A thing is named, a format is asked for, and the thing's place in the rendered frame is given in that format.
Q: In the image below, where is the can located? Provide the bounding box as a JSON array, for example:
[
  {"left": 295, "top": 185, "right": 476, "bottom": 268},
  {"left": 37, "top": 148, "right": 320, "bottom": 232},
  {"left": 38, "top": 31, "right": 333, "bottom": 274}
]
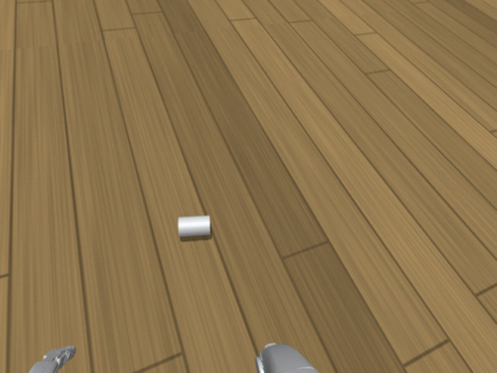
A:
[{"left": 179, "top": 215, "right": 210, "bottom": 237}]

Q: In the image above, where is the left robot hand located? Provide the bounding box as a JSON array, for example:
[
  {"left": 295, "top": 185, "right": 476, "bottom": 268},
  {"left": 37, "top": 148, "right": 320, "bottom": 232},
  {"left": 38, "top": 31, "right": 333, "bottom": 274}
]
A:
[{"left": 29, "top": 346, "right": 76, "bottom": 373}]

